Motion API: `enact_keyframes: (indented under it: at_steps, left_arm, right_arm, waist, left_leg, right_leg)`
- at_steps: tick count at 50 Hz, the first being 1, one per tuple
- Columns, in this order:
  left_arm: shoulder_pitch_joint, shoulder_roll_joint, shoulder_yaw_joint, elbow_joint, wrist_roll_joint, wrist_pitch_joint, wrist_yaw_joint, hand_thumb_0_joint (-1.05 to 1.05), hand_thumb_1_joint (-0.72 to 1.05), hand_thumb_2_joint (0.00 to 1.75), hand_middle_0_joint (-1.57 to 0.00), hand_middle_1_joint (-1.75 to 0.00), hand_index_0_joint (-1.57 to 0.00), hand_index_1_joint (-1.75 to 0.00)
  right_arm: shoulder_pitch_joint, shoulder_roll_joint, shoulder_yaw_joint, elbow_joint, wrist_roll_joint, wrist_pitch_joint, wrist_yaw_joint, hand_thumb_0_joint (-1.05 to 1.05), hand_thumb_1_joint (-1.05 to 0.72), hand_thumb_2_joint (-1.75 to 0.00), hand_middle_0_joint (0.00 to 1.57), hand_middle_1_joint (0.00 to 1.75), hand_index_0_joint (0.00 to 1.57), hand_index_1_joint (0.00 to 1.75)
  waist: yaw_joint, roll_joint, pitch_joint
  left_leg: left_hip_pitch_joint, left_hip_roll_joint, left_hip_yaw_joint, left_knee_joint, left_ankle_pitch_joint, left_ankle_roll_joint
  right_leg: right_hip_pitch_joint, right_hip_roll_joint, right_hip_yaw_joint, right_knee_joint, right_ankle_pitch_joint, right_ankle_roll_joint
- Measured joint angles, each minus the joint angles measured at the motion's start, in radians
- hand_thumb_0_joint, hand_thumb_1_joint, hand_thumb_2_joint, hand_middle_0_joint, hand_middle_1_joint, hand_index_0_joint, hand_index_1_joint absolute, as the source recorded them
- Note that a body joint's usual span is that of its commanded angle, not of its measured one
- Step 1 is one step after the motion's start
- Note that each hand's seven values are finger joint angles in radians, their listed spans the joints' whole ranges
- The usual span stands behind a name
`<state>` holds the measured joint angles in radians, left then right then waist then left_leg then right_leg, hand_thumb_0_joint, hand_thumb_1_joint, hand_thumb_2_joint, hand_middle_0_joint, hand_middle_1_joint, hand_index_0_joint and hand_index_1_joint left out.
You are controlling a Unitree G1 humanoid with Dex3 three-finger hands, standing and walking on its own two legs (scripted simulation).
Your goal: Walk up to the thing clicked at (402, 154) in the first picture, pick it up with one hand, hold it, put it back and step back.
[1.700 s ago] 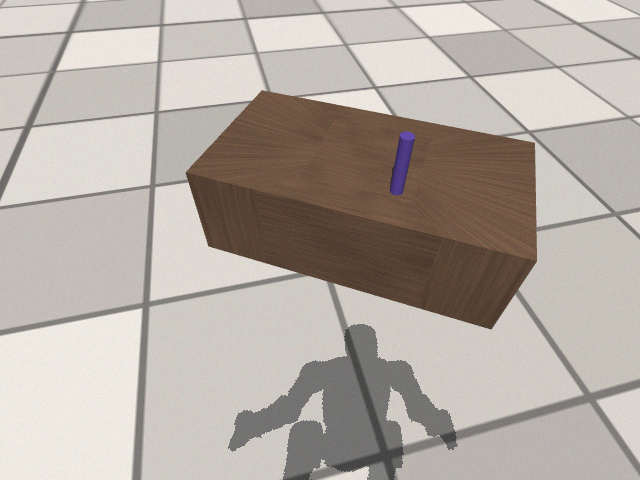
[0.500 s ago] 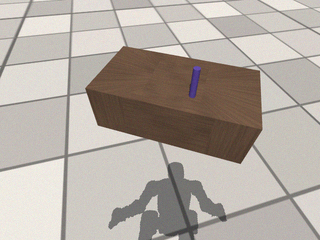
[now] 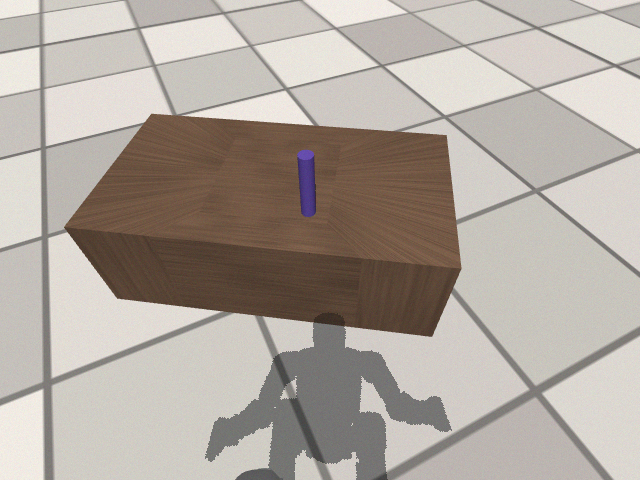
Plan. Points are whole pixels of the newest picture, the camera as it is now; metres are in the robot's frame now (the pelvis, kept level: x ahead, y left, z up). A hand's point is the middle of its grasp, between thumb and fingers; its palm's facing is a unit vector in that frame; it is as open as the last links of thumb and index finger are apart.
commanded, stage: walk up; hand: left
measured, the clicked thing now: (307, 185) +0.90 +0.09 -0.27
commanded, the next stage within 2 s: none
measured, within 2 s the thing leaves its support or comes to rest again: neither
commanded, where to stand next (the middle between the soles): +0.41 -0.06 m, yaw -7 degrees
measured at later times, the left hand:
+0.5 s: hand (193, 350) +0.34 +0.24 -0.13, palm faces -0.20 -0.91 -0.37, open 7.4 cm
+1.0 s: hand (237, 306) +0.43 +0.19 -0.15, palm faces -0.15 -0.92 -0.37, open 7.4 cm
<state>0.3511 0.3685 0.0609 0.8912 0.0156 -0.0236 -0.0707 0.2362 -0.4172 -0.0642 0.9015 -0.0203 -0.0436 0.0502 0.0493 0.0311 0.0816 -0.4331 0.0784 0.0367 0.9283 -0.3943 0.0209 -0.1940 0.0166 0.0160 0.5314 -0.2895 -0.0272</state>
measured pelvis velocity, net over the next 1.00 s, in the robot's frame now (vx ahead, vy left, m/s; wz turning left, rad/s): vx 0.34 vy -0.07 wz -0.16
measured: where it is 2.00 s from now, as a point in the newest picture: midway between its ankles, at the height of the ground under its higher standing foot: (355, 450)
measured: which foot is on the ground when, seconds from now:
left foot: up 0.00-0.10, down 0.12-0.58, up 0.60-0.98, down 1.00-1.00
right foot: down 0.00-0.14, up 0.16-0.52, down 0.54-1.00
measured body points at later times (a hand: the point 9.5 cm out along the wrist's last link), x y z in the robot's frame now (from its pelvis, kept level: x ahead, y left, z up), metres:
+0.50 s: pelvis +0.19 -0.02 +0.00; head +0.22 -0.03 +0.44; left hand +0.35 +0.28 -0.11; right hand +0.16 -0.35 -0.11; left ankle +0.14 +0.12 -0.73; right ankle +0.30 -0.17 -0.72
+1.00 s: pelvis +0.34 -0.07 -0.01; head +0.38 -0.07 +0.44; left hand +0.44 +0.24 -0.13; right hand +0.36 -0.39 -0.13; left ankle +0.44 +0.04 -0.73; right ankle +0.31 -0.17 -0.73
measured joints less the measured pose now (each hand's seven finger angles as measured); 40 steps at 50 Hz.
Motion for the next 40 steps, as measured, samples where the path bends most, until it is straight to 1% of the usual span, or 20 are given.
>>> enact_keyframes:
  at_steps: [4,6,7,9,10,11,13,16,19,22,24,27,28,29,30,31,33,34,37,40]
  left_arm:
    - [0.016,0.015,-0.003,-0.026,0.002,-0.004,0.001,0.01,0.9,0.9,-0.2,-0.3,-0.21,-0.3]
    - [0.022,0.029,-0.003,-0.036,0.003,-0.002,0.003,0.01,0.9,0.9,-0.2,-0.3,-0.21,-0.3]
    - [0.019,0.038,0.0,-0.036,0.003,0.0,0.007,0.01,0.9,0.9,-0.2,-0.3,-0.21,-0.3]
    - [0.008,0.04,0.002,-0.026,0.002,0.011,0.019,0.01,0.9,0.9,-0.2,-0.3,-0.21,-0.3]
    - [0.003,0.043,-0.003,-0.022,0.004,0.015,0.022,0.01,0.9,0.9,-0.2,-0.3,-0.2,-0.3]
    - [-0.004,0.047,-0.007,-0.019,0.004,0.015,0.022,0.01,0.9,0.9,-0.2,-0.3,-0.2,-0.3]
    - [-0.021,0.059,-0.007,-0.02,0.001,0.008,0.018,0.01,0.9,0.9,-0.2,-0.3,-0.2,-0.3]
    - [-0.048,0.075,0.002,-0.035,-0.005,-0.003,0.01,0.01,0.91,0.9,-0.2,-0.3,-0.2,-0.3]
    - [-0.075,0.084,0.009,-0.055,-0.008,-0.003,0.002,0.01,0.91,0.9,-0.2,-0.3,-0.2,-0.3]
    - [-0.106,0.083,0.012,-0.066,-0.005,0.004,-0.008,0.01,0.91,0.9,-0.2,-0.3,-0.2,-0.3]
    - [-0.124,0.078,0.011,-0.068,-0.004,0.006,-0.014,0.01,0.91,0.9,-0.2,-0.3,-0.2,-0.3]
    - [-0.138,0.064,0.007,-0.067,-0.003,-0.001,-0.017,0.01,0.91,0.9,-0.2,-0.3,-0.2,-0.3]
    - [-0.148,0.049,0.008,-0.063,-0.003,-0.009,-0.014,0.01,0.91,0.9,-0.2,-0.3,-0.2,-0.3]
    - [-0.155,0.037,0.007,-0.065,-0.001,-0.018,-0.011,0.01,0.91,0.9,-0.2,-0.3,-0.2,-0.3]
    - [-0.156,0.032,0.005,-0.073,-0.002,-0.026,-0.007,0.01,0.91,0.9,-0.2,-0.3,-0.2,-0.3]
    - [-0.153,0.028,0.002,-0.08,-0.005,-0.032,-0.003,0.01,0.91,0.9,-0.2,-0.3,-0.2,-0.3]
    - [-0.137,0.014,-0.006,-0.084,-0.017,-0.033,0.003,0.01,0.91,0.9,-0.2,-0.3,-0.2,-0.3]
    - [-0.126,0.005,-0.01,-0.084,-0.02,-0.033,0.008,0.01,0.9,0.9,-0.2,-0.3,-0.2,-0.3]
    - [-0.086,-0.01,-0.02,-0.077,-0.022,-0.039,0.017,0.01,0.9,0.9,-0.2,-0.3,-0.21,-0.3]
    - [-0.047,-0.015,-0.024,-0.073,-0.018,-0.046,0.025,0.01,0.9,0.9,-0.2,-0.3,-0.21,-0.3]
  right_arm:
    - [0.022,0.017,0.0,-0.015,-0.008,-0.008,0.008,0.01,-0.9,-0.9,0.2,0.3,0.2,0.3]
    - [0.04,0.021,-0.003,-0.024,-0.01,-0.024,0.004,0.01,-0.9,-0.9,0.2,0.3,0.21,0.3]
    - [0.042,0.029,-0.006,-0.026,-0.015,-0.034,-0.001,0.01,-0.9,-0.9,0.21,0.3,0.21,0.3]
    - [0.051,0.037,-0.005,-0.038,-0.018,-0.049,-0.01,0.01,-0.9,-0.9,0.21,0.3,0.21,0.3]
    - [0.058,0.039,-0.003,-0.042,-0.013,-0.051,-0.01,0.01,-0.9,-0.9,0.21,0.3,0.21,0.3]
    - [0.067,0.041,-0.002,-0.044,-0.008,-0.051,-0.01,0.01,-0.9,-0.9,0.21,0.3,0.21,0.3]
    - [0.086,0.045,0.002,-0.044,-0.004,-0.051,-0.012,0.01,-0.9,-0.9,0.21,0.3,0.21,0.3]
    - [0.12,0.039,0.007,-0.048,0.0,-0.058,-0.014,0.01,-0.9,-0.9,0.21,0.3,0.21,0.3]
    - [0.145,0.026,0.008,-0.052,-0.001,-0.056,-0.016,0.01,-0.9,-0.9,0.21,0.3,0.21,0.3]
    - [0.159,0.009,0.005,-0.06,0.0,-0.05,-0.015,0.01,-0.9,-0.9,0.21,0.3,0.21,0.3]
    - [0.164,-0.002,0.004,-0.065,0.001,-0.041,-0.015,0.01,-0.9,-0.9,0.21,0.3,0.21,0.3]
    - [0.173,-0.019,0.001,-0.07,0.002,-0.023,-0.017,0.01,-0.9,-0.9,0.21,0.3,0.21,0.3]
    - [0.168,-0.028,-0.001,-0.066,0.002,-0.016,-0.02,0.01,-0.9,-0.9,0.21,0.3,0.21,0.3]
    - [0.16,-0.028,-0.001,-0.061,0.004,-0.008,-0.025,0.01,-0.9,-0.9,0.21,0.3,0.21,0.3]
    - [0.152,-0.02,0.004,-0.058,0.007,0.0,-0.028,0.01,-0.9,-0.9,0.2,0.3,0.21,0.3]
    - [0.144,-0.01,0.011,-0.054,0.008,0.007,-0.029,0.01,-0.9,-0.9,0.2,0.3,0.2,0.3]
    - [0.125,0.0,0.024,-0.047,0.009,0.014,-0.028,0.01,-0.9,-0.9,0.2,0.3,0.2,0.3]
    - [0.117,0.001,0.027,-0.048,0.013,0.014,-0.026,0.01,-0.9,-0.9,0.2,0.3,0.2,0.3]
    - [0.098,0.0,0.026,-0.063,0.015,0.009,-0.018,0.01,-0.9,-0.9,0.2,0.3,0.2,0.3]
    - [0.082,-0.005,0.018,-0.071,0.011,0.009,-0.012,0.01,-0.9,-0.9,0.2,0.3,0.2,0.3]
  waist:
    - [0.001,-0.015,-0.005]
    - [-0.005,-0.038,-0.011]
    - [-0.009,-0.068,-0.008]
    - [-0.027,-0.093,-0.011]
    - [-0.04,-0.095,-0.016]
    - [-0.051,-0.097,-0.02]
    - [-0.066,-0.105,-0.022]
    - [-0.082,-0.109,-0.014]
    - [-0.084,-0.099,0.004]
    - [-0.089,-0.085,0.023]
    - [-0.094,-0.074,0.028]
    - [-0.102,-0.048,0.018]
    - [-0.102,-0.014,0.026]
    - [-0.101,0.012,0.036]
    - [-0.094,0.015,0.04]
    - [-0.083,0.005,0.038]
    - [-0.062,-0.006,0.03]
    - [-0.055,-0.004,0.024]
    - [-0.043,0.011,0.011]
    - [-0.035,0.028,0.007]
  left_leg:
    - [0.009,-0.004,-0.001,-0.206,0.074,-0.007]
    - [0.054,-0.021,0.017,-0.309,0.181,-0.004]
    - [0.067,-0.036,0.038,-0.3,0.194,-0.001]
    - [0.086,-0.041,0.065,-0.265,0.138,0.001]
    - [0.104,-0.037,0.069,-0.267,0.118,0.004]
    - [0.126,-0.032,0.072,-0.281,0.108,0.005]
    - [0.181,-0.028,0.079,-0.336,0.11,-0.001]
    - [0.253,-0.027,0.085,-0.416,0.118,-0.008]
    - [0.307,-0.018,0.097,-0.457,0.106,-0.016]
    - [0.345,-0.011,0.111,-0.46,0.073,-0.033]
    - [0.362,-0.007,0.121,-0.442,0.038,-0.047]
    - [0.372,0.012,0.126,-0.37,-0.044,-0.066]
    - [0.362,0.042,0.115,-0.307,-0.077,-0.052]
    - [0.334,0.067,0.086,-0.213,-0.082,-0.025]
    - [0.293,0.059,0.045,-0.102,-0.082,-0.01]
    - [0.249,0.034,0.018,0.006,-0.092,-0.002]
    - [0.162,-0.002,-0.007,0.162,-0.075,0.008]
    - [0.123,-0.009,-0.017,0.198,-0.05,0.011]
    - [0.024,-0.002,-0.042,0.19,0.039,0.012]
    - [-0.041,0.004,-0.069,0.13,0.118,0.0]
  right_leg:
    - [0.039,0.02,0.005,0.012,-0.055,0.01]
    - [0.038,0.014,0.015,0.077,-0.118,0.019]
    - [0.019,-0.003,0.033,0.152,-0.15,0.007]
    - [-0.06,0.017,0.083,0.363,-0.175,-0.011]
    - [-0.099,0.029,0.084,0.45,-0.176,-0.017]
    - [-0.136,0.034,0.077,0.514,-0.161,-0.018]
    - [-0.198,0.023,0.067,0.563,-0.106,-0.014]
    - [-0.268,-0.013,0.068,0.52,-0.043,0.004]
    - [-0.305,-0.05,0.061,0.403,-0.008,0.018]
    - [-0.308,-0.082,0.033,0.257,0.04,0.015]
    - [-0.291,-0.089,0.009,0.17,0.079,0.007]
    - [-0.228,-0.072,-0.027,0.074,0.129,-0.006]
    - [-0.218,-0.049,-0.042,0.091,0.131,-0.002]
    - [-0.209,-0.03,-0.058,0.118,0.104,-0.003]
    - [-0.203,-0.025,-0.06,0.143,0.074,-0.006]
    - [-0.194,-0.027,-0.052,0.155,0.053,-0.011]
    - [-0.155,-0.031,-0.035,0.13,0.04,-0.02]
    - [-0.129,-0.029,-0.031,0.101,0.045,-0.019]
    - [-0.062,-0.014,-0.026,0.016,0.06,-0.021]
    - [-0.014,0.009,-0.023,-0.038,0.062,-0.026]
